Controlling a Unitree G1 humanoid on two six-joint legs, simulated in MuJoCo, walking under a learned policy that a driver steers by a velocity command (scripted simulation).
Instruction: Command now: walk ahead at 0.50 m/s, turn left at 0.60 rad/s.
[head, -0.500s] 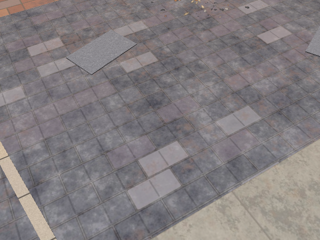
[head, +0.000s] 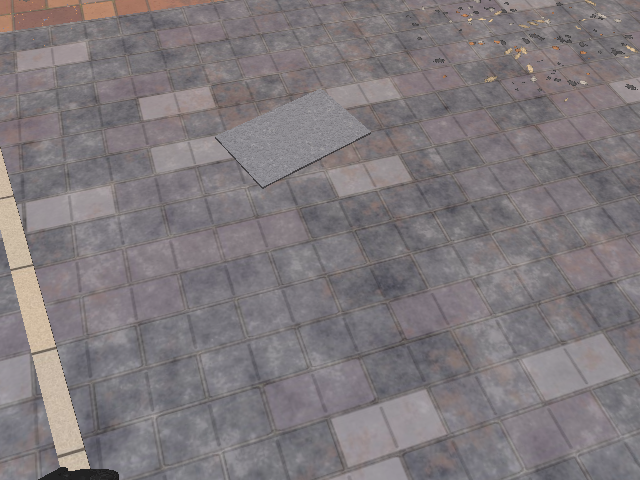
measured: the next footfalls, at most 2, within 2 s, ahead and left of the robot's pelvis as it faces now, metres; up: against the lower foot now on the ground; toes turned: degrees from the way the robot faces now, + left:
right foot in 0.22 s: +0.32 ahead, -0.15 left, +0.00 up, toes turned +12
left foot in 0.74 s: +0.51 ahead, +0.19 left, +0.00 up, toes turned +29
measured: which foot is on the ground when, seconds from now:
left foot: down 0.00-0.22, up 0.24-0.72, down 0.74-1.00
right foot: up 0.00-0.20, down 0.22-0.74, up 0.76-1.00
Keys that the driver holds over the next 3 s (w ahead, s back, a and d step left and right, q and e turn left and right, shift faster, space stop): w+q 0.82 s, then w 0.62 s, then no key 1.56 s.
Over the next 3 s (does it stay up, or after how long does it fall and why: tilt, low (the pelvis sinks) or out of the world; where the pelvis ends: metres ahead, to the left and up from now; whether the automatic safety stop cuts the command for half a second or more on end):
stays up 0.97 0.36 -0.01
